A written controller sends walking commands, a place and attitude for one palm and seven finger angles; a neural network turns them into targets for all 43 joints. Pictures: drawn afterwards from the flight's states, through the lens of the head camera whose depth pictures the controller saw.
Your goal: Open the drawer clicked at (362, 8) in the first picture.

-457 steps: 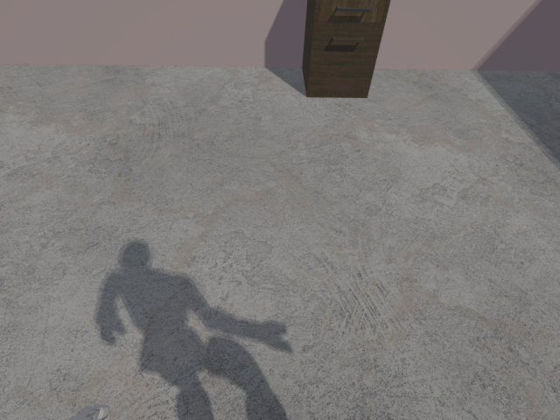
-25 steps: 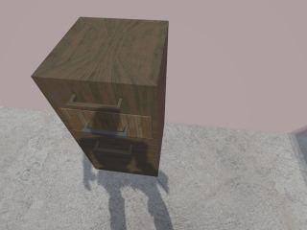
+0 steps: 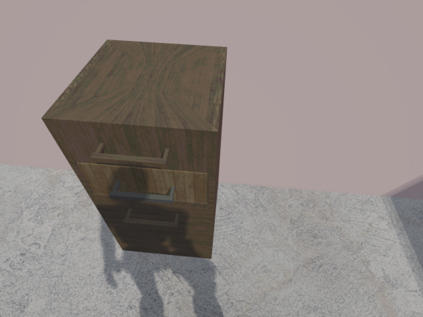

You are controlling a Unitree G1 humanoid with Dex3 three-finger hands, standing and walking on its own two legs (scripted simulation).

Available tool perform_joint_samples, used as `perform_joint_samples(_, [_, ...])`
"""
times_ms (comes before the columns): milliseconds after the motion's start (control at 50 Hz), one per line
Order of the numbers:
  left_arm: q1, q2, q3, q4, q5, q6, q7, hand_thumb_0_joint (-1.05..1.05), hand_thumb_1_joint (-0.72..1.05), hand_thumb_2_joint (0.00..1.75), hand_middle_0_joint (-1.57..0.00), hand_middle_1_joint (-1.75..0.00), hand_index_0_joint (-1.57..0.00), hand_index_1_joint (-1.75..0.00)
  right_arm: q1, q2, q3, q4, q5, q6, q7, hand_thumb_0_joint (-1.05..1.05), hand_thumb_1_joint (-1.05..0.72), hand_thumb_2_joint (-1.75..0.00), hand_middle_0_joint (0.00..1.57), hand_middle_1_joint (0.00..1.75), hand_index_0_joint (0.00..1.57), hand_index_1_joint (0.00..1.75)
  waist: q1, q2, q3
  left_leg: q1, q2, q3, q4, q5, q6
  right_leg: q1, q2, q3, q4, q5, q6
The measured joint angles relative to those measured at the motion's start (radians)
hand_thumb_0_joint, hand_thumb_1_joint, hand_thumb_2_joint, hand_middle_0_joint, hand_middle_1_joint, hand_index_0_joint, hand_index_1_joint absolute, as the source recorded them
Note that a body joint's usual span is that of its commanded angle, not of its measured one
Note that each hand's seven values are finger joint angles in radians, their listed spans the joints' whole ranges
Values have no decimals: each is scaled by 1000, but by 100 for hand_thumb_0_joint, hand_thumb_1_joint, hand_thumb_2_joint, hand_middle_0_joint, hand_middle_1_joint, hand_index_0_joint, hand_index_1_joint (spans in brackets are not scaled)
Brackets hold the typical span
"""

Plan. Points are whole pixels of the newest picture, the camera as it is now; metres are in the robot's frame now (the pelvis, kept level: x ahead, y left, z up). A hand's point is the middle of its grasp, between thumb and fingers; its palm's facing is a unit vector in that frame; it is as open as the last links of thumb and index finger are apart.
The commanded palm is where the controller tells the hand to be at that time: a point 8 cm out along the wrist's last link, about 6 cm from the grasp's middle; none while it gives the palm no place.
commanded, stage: look again from close up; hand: left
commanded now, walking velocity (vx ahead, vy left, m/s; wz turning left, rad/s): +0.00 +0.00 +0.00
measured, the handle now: (143, 192) +0.49 +0.24 -0.19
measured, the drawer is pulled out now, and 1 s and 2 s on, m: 0.00 0.00 0.00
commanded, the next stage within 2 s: raise the hand with hooked fingers in 0.60 s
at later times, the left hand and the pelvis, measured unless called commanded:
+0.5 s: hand out of the picture -0.01 +0.18 -0.17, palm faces +0.02 -0.98 -0.21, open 7.4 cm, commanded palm none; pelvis -0.02 +0.01 -0.01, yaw -1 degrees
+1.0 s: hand (116, 289) +0.18 +0.19 -0.04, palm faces -0.02 -0.34 -0.94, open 7.9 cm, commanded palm +0.12 +0.21 -0.03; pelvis -0.04 -0.01 -0.03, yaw -2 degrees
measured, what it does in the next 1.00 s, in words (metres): stands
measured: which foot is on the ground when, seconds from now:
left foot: down 0.00-1.00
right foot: down 0.00-1.00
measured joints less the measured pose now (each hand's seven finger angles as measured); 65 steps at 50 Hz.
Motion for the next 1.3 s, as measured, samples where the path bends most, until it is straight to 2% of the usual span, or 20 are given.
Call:
perform_joint_samples(80, [-5, 3, 1, -1, -2, 0, 1, 1, 93, 90, -20, -30, -20, -30, 25, 13, 5, 14, 0, -1, -1, 1, -91, -89, 20, 30, 20, 30, -3, -1, 4, 7, 1, 0, -8, 5, 0, 8, 1, -1, -11, 6, 0])
perform_joint_samples(160, [6, -3, -11, -28, 5, -34, 17, 1, 92, 90, -20, -30, -20, -30, 41, 8, 3, -36, 0, -3, 14, 1, -91, -89, 20, 30, 20, 30, -19, 19, 14, -65, 10, -3, 85, -34, 4, -42, 7, -3, 34, -1, 2])
perform_joint_samples(220, [14, -2, -18, -38, 3, -28, 9, 1, 92, 90, -20, -30, -20, -30, 62, 6, 7, -64, -5, -13, 16, 1, -91, -89, 20, 30, 20, 30, -23, 26, 12, -77, 0, 1, 116, -44, 13, -59, -4, 2, 77, -22, 6])
perform_joint_samples(480, [43, -12, -23, -49, 3, -9, -5, 1, 91, 90, -20, -30, -20, -30, 79, 11, 27, -55, -7, -9, 20, 1, -91, -89, 20, 30, 20, 30, -12, 39, -9, -46, -19, 19, 88, -27, 21, -56, -21, 23, 97, -25, 12])
perform_joint_samples(720, [65, -36, -24, -20, 5, -20, 0, 1, 91, 90, -20, -30, -20, -30, 72, 2, 22, -24, -2, -8, 17, 1, -91, -89, 20, 30, 20, 30, -7, 30, -1, -54, 0, 11, 71, -10, 2, -57, -3, 11, 71, -10, -3])
perform_joint_samples(740, [110, -24, -49, -167, 36, 41, 8, 1, 91, 90, -20, -30, -20, -30, 82, -1, 28, -62, 12, -16, 11, 1, -91, -89, 20, 30, 20, 30, 3, 25, 7, -60, 5, 16, 82, -16, 1, -67, 2, 17, 80, -10, -5])
perform_joint_samples(760, [167, 1, -65, -337, 73, 68, 30, 3, 93, 90, -21, -30, -20, -30, 97, -1, 28, -102, 23, -55, -7, 1, -91, -89, 20, 30, 20, 30, 17, 17, 11, -60, 6, 27, 84, -20, 0, -78, 4, 27, 95, -13, -8])
perform_joint_samples(800, [246, 50, -82, -630, 116, 80, 95, 5, 95, 89, -21, -31, -21, -31, 115, -13, 8, -166, 48, -148, -42, 1, -91, -89, 20, 30, 20, 30, 22, 16, -4, -82, 2, 26, 100, -23, -2, -105, -1, 27, 127, -27, -12])
perform_joint_samples(820, [258, 69, -88, -744, 152, 84, 125, 5, 94, 89, -21, -31, -21, -31, 111, -26, 0, -196, 55, -184, -51, 2, -91, -89, 20, 30, 20, 30, 19, 23, -12, -99, -1, 20, 114, -25, -2, -119, -6, 22, 142, -33, -13])
perform_joint_samples(840, [255, 86, -94, -836, 205, 81, 153, 5, 93, 88, -21, -32, -21, -32, 98, -44, -6, -226, 52, -209, -56, 2, -92, -89, 20, 30, 20, 30, 13, 30, -25, -122, -4, 14, 133, -29, -2, -139, -10, 17, 158, -39, -13])
perform_joint_samples(880, [216, 115, -101, -959, 354, 64, 207, 5, 90, 87, -21, -34, -21, -33, 54, -82, -14, -296, 28, -229, -53, 2, -92, -89, 20, 30, 20, 30, -1, 45, -59, -188, -8, 8, 182, -40, 0, -201, -17, 13, 204, -52, -14])
perform_joint_samples(940, [128, 131, -88, -1023, 628, 21, 288, 4, 83, 85, -21, -37, -21, -36, -33, -120, -38, -415, -21, -190, -22, 2, -91, -89, 20, 30, 20, 30, -4, 54, -111, -281, -6, 20, 252, -62, -2, -302, -16, 28, 278, -71, -18])
perform_joint_samples(980, [101, 125, -76, -1034, 782, -12, 326, 3, 79, 84, -21, -39, -21, -39, -94, -128, -52, -487, -40, -133, 9, 2, -91, -89, 20, 30, 20, 30, 7, 44, -134, -321, 2, 41, 282, -73, -7, -357, -7, 49, 316, -77, -21])
perform_joint_samples(1020, [106, 116, -79, -1049, 896, -45, 343, 2, 74, 82, -21, -42, -21, -41, -142, -130, -59, -549, -43, -73, 39, 2, -91, -89, 20, 30, 20, 30, 25, 23, -147, -351, 7, 56, 301, -80, -10, -399, 0, 65, 345, -82, -26])
perform_joint_samples(1080, [150, 112, -96, -1071, 1023, -93, 363, 1, 67, 79, -22, -46, -22, -46, -186, -128, -63, -617, -45, -10, 68, 1, -91, -89, 20, 30, 20, 30, 56, -11, -147, -389, 13, 60, 328, -88, -14, -442, 6, 69, 378, -92, -34])
perform_joint_samples(1140, [195, 132, -105, -1087, 1112, -111, 396, 1, 59, 76, -23, -50, -23, -50, -205, -120, -64, -661, -59, 30, 82, 1, -91, -89, 20, 30, 20, 30, 89, -36, -143, -435, 16, 46, 370, -102, -19, -482, 6, 57, 415, -108, -41])
perform_joint_samples(1180, [200, 158, -100, -1093, 1145, -118, 418, 0, 54, 74, -24, -53, -24, -53, -213, -110, -62, -672, -70, 46, 83, 1, -91, -90, 20, 30, 20, 30, 105, -41, -139, -469, 17, 30, 408, -116, -21, -506, 4, 43, 445, -123, -44])
perform_joint_samples(1240, [162, 197, -78, -1101, 1138, -123, 439, 0, 46, 71, -25, -58, -25, -58, -222, -87, -49, -659, -75, 60, 76, 1, -91, -90, 20, 30, 20, 30, 113, -30, -136, -512, 18, 2, 468, -140, -24, -530, 0, 17, 487, -147, -47])
perform_joint_samples(1300, [95, 215, -54, -1099, 1099, -98, 433, 0, 38, 68, -26, -63, -26, -62, -222, -58, -26, -632, -73, 67, 69, 1, -91, -89, 20, 30, 20, 30, 103, -1, -131, -526, 18, -19, 500, -155, -28, -528, -2, -3, 501, -158, -46])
